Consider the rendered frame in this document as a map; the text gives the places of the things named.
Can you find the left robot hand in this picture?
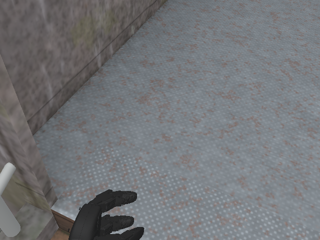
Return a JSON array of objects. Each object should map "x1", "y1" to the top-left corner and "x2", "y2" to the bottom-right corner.
[{"x1": 68, "y1": 189, "x2": 144, "y2": 240}]

